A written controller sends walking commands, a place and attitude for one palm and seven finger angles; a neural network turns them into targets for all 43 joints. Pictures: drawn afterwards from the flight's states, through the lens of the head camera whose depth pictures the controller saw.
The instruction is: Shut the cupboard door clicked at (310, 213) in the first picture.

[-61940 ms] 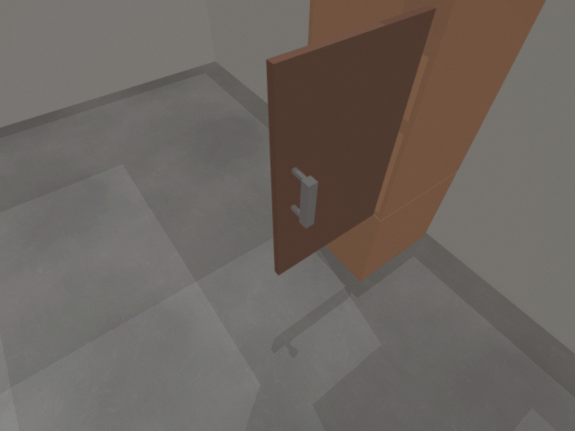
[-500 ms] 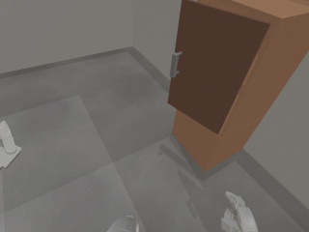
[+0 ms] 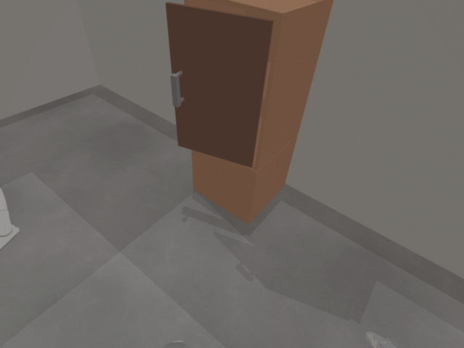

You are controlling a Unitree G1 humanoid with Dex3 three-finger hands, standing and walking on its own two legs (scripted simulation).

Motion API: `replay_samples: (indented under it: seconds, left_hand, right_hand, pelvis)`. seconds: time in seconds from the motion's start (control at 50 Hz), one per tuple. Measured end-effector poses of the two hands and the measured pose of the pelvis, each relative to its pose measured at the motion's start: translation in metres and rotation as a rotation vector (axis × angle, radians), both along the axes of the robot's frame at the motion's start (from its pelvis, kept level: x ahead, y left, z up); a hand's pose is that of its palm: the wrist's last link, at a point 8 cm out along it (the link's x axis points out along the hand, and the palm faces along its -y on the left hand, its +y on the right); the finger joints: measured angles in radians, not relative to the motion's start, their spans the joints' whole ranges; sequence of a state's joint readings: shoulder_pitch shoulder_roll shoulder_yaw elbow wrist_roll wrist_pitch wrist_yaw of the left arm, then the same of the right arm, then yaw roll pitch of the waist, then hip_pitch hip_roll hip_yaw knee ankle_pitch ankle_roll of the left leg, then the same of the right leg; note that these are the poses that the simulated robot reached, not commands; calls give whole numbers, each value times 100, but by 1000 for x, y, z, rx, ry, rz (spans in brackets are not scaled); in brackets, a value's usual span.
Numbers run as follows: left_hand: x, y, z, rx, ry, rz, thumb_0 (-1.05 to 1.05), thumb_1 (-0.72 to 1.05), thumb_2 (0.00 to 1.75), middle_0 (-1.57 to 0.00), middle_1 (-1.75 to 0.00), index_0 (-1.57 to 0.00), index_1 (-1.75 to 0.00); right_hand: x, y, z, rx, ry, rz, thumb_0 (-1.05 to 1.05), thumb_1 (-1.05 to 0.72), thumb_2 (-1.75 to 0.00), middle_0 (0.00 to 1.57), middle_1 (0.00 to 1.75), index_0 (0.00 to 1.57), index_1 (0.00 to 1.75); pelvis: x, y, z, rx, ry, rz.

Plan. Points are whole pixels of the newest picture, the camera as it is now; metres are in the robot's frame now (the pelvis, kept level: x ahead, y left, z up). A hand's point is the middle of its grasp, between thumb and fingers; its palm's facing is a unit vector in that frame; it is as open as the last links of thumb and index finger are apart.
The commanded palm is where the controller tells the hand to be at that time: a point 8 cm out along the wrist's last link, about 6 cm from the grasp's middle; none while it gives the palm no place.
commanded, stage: stop stepping back and stand still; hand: left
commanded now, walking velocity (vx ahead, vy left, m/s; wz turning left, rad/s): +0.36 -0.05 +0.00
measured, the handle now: (178, 88) +1.03 +0.27 -0.03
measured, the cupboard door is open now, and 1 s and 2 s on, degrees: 16 16 16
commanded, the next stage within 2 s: let the arm hang, fingers relaxed in 0.34 s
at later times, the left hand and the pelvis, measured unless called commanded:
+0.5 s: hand (32, 256) +0.19 +0.28 +0.14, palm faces +0.42 -0.75 -0.51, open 7.4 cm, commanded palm none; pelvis +0.00 +0.01 +0.00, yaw +3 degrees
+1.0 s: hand out of the picture -0.05 +0.22 -0.16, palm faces +0.07 -0.98 -0.21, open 7.2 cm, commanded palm none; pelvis +0.00 +0.03 +0.01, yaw +2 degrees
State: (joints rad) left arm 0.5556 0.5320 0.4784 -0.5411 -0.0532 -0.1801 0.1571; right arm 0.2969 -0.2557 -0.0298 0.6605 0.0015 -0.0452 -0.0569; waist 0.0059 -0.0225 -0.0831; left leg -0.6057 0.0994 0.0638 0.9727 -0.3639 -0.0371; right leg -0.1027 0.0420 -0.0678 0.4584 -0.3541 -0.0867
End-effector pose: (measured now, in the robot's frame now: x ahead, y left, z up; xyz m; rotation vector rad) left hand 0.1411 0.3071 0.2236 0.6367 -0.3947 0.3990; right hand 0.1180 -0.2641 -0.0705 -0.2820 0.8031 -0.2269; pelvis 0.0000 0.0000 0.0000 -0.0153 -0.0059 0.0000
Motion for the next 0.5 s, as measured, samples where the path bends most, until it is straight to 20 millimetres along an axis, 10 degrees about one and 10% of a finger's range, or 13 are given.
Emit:
replay_samples:
  seconds: [0.16,0.44,0.5]
  left_hand:
    - [2,12,-36,-198,-2,69,1,89,90,-21,-30,-21,-30]
    - [-4,-3,-15,-2,49,30,1,89,90,-21,-30,-21,-30]
    - [9,8,-61,-120,242,95,0,89,90,-21,-30,-21,-30]
  right_hand:
    - [-51,7,-15,-16,79,-73,1,-91,-90,20,30,20,30]
    - [-3,60,-31,166,-15,46,1,-91,-90,20,30,20,30]
    - [9,58,-38,191,37,107,1,-91,-90,20,30,20,30]
  pelvis:
    - [-6,12,1,25,-14,29]
    - [-8,6,-8,19,-16,13]
    - [-5,10,-3,34,-5,53]
